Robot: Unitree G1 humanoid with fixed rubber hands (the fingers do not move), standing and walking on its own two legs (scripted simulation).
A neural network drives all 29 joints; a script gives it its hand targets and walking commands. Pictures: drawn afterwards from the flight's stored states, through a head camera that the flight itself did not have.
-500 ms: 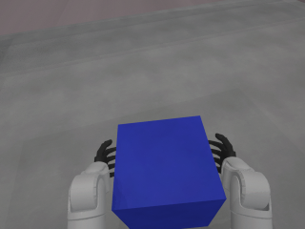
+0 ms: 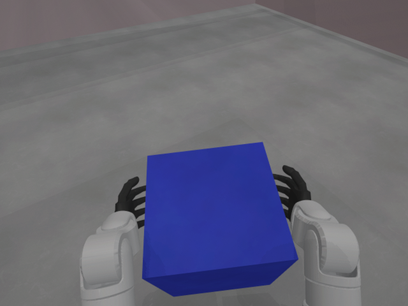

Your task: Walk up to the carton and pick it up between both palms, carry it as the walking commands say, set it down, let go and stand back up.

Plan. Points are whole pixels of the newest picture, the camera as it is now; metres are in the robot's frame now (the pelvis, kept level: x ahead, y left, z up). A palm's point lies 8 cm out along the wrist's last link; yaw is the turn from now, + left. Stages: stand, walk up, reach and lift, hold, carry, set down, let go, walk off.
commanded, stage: carry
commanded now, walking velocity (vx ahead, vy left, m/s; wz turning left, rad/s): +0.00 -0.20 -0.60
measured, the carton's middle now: (214, 226) +0.29 +0.01 +0.03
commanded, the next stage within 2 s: none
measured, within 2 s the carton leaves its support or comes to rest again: neither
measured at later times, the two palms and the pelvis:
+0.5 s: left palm (285, 246) +0.24 -0.12 +0.04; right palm out of the picture +0.17 -0.41 +0.08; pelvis -0.06 -0.20 -0.01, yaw -17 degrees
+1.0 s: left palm out of the picture +0.15 -0.41 +0.05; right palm out of the picture -0.02 -0.66 +0.06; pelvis -0.17 -0.37 -0.02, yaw -34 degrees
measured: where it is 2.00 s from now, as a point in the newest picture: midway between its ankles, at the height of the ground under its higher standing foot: outside the picture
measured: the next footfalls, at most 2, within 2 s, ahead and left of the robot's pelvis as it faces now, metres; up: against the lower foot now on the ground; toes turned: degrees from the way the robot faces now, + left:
right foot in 0.08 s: +0.07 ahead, -0.22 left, +0.00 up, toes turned -11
left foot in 0.46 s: +0.01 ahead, -0.11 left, +0.00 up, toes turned -6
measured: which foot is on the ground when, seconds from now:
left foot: down 0.00-0.10, up 0.12-0.44, down 0.46-0.78, up 0.80-1.00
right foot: up 0.00-0.06, down 0.08-0.46, up 0.48-0.76, down 0.78-1.00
